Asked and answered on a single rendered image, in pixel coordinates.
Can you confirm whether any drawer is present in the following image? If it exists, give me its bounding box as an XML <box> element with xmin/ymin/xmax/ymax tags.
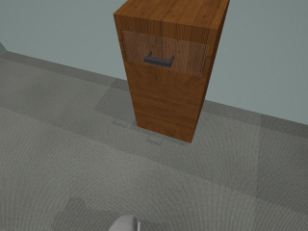
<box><xmin>121</xmin><ymin>30</ymin><xmax>209</xmax><ymax>77</ymax></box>

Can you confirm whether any robot left thigh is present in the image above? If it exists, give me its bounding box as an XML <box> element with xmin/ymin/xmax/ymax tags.
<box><xmin>108</xmin><ymin>216</ymin><xmax>141</xmax><ymax>231</ymax></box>

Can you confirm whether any handle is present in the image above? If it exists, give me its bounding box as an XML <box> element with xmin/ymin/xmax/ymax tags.
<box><xmin>143</xmin><ymin>51</ymin><xmax>174</xmax><ymax>67</ymax></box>

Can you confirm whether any cabinet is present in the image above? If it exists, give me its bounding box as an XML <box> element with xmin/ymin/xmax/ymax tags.
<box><xmin>113</xmin><ymin>0</ymin><xmax>230</xmax><ymax>143</ymax></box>

